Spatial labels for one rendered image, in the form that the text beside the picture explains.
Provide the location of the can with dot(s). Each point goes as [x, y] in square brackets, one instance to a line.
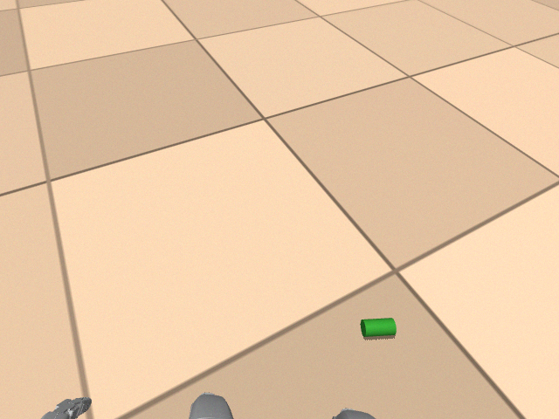
[378, 327]

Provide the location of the left robot hand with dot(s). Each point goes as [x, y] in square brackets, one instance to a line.
[69, 409]

